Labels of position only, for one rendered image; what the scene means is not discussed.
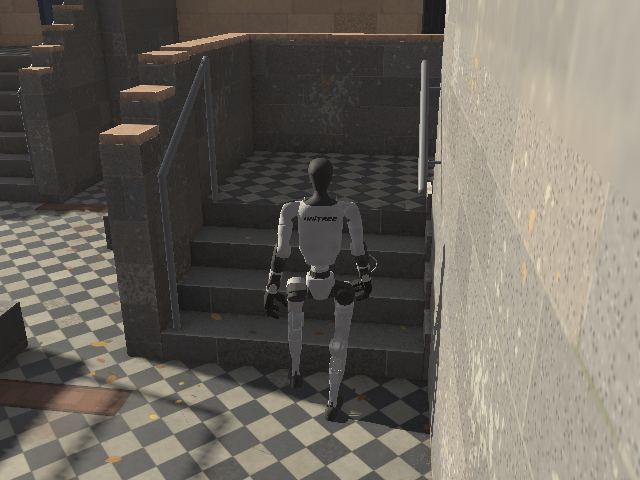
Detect stairs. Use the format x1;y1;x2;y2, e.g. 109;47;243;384
161;202;426;380
0;56;41;203

